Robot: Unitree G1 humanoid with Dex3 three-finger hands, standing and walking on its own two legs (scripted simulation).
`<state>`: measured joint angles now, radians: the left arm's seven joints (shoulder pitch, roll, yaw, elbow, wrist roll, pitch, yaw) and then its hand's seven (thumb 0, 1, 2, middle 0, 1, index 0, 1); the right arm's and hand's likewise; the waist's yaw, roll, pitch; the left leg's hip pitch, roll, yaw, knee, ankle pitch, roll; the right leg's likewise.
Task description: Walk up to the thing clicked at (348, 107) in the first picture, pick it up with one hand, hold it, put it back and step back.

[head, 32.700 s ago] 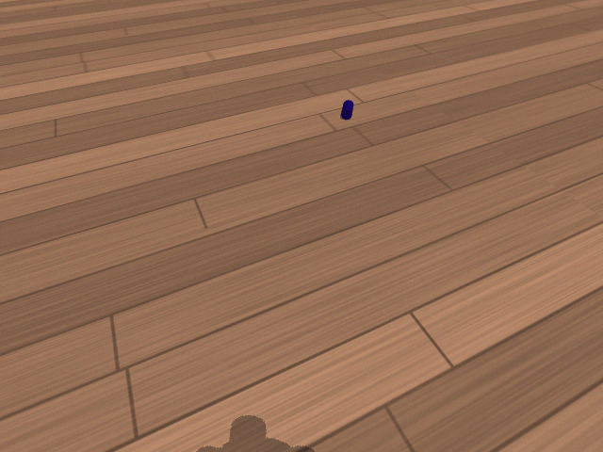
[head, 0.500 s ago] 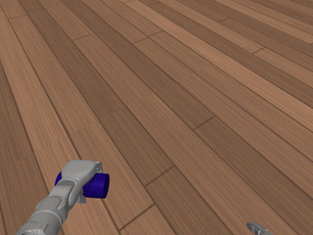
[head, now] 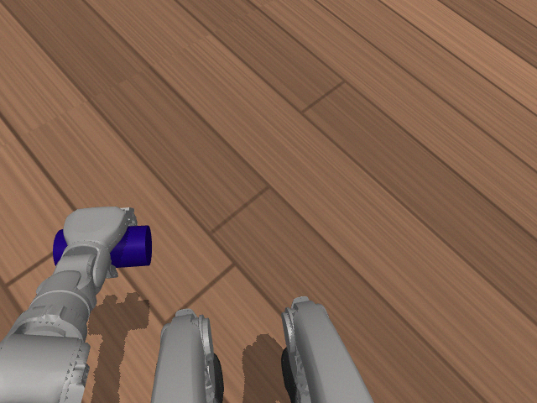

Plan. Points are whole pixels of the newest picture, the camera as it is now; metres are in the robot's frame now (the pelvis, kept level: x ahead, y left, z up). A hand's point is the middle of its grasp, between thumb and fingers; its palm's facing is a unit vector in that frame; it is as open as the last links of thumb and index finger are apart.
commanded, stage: crouch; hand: left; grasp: from above
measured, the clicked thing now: (106, 247) +0.42 +0.24 -0.16
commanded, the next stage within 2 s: lower in 1.02 s
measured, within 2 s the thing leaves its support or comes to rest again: neither
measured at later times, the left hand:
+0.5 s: hand (131, 252) +0.44 +0.24 -0.29, palm faces -0.48 +0.00 -0.88, open 9.9 cm
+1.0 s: hand (140, 253) +0.46 +0.24 -0.36, palm faces -0.47 +0.00 -0.88, open 9.9 cm
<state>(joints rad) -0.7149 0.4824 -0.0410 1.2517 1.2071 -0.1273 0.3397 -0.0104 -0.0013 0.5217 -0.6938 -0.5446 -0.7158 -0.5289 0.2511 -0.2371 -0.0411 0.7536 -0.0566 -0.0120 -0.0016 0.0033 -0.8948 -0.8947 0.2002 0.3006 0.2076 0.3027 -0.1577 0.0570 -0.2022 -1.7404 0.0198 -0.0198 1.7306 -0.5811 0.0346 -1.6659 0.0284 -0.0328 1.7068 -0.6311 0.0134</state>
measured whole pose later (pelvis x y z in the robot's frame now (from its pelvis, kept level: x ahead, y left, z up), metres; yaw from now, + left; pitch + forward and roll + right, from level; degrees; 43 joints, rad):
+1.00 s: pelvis -0.01 -0.01 -0.17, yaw -6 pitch +37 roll -8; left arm -0.92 0.70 0.10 1.42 1.30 -0.22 0.44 -0.01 0.00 0.47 -0.75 -0.45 -0.77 -0.43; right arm 0.16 -0.26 0.03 0.75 -0.14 -0.06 0.12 0.00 -0.91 -0.90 0.20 0.30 0.21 0.30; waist -0.22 -0.01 -0.07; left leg -2.27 0.05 -0.10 2.29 -0.68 0.02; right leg -2.17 0.06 -0.11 2.23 -0.72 0.00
